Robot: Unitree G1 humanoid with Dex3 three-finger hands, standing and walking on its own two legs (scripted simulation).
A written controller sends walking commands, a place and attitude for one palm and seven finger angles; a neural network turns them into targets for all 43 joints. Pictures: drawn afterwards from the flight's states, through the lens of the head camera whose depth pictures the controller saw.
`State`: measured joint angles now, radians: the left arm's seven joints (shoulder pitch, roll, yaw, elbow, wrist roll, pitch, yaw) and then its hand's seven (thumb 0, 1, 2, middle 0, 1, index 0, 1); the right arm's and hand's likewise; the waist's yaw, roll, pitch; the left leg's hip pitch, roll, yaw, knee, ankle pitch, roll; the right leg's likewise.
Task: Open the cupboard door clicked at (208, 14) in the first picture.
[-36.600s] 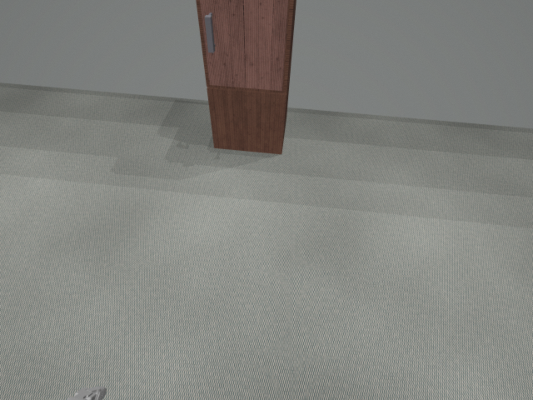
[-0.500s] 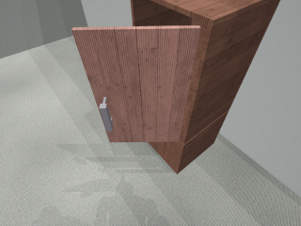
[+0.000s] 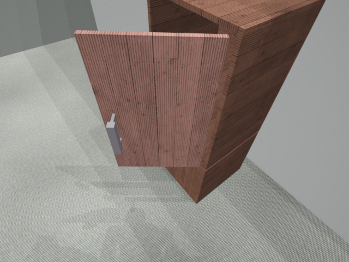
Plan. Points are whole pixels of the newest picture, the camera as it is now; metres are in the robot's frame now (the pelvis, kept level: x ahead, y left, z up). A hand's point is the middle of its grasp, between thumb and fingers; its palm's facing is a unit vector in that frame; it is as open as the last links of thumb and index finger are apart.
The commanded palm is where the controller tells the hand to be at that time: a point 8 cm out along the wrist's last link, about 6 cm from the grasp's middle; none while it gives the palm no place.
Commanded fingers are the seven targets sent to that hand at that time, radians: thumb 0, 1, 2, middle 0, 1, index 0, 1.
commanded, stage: look again from close up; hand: left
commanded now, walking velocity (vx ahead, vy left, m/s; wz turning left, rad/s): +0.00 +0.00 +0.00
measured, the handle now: (116, 134) +0.51 +0.23 -0.09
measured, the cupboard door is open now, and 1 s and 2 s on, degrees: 52 52 52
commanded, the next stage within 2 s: raise the hand with hooked fingers in 0.14 s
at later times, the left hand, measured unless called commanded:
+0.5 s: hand (97, 226) +0.20 +0.19 -0.03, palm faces +0.17 -0.99 -0.04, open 7.8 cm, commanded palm +0.12 +0.25 -0.07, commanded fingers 0.00 0.57 0.76 -0.22 -0.51 -0.22 -0.51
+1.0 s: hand (90, 239) +0.18 +0.21 -0.08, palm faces +0.04 -1.00 -0.04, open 10.6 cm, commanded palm +0.15 +0.27 -0.07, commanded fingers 0.00 -0.01 0.51 -0.27 -0.88 -0.27 -0.88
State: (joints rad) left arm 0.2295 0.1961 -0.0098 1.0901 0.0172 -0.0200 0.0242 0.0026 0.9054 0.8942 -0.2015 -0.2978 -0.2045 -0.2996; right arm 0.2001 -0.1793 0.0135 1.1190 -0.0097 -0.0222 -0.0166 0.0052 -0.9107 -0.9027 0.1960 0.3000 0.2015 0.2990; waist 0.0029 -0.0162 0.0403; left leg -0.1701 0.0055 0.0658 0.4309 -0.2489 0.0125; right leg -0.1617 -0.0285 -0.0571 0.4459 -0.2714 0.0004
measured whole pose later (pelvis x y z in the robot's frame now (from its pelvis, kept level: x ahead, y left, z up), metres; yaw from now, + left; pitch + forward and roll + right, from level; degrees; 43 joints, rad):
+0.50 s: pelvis -0.03 -0.01 -0.05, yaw +1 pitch +10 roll +1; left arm 0.27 0.18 0.19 0.31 -0.22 -0.54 -0.16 0.01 0.78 0.84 -0.21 -0.38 -0.21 -0.38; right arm 0.19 -0.23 -0.05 0.70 0.00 -0.26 -0.01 0.01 -0.91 -0.90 0.20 0.30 0.20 0.30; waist -0.02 -0.02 -0.11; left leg -0.66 0.02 0.05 0.88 -0.40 0.00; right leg -0.65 -0.04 -0.07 0.90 -0.43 -0.02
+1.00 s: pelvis -0.06 -0.02 -0.11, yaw +1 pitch +17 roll -3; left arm 0.25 0.28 0.29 0.16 -0.33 -0.39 -0.36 0.01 0.21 0.60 -0.25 -0.74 -0.25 -0.74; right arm 0.21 -0.19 0.02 0.61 0.03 -0.22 -0.07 0.01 -0.90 -0.90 0.20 0.30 0.21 0.30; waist 0.00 0.03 -0.14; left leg -1.05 0.06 -0.03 1.26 -0.52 -0.01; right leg -0.99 -0.01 -0.13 1.22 -0.53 -0.04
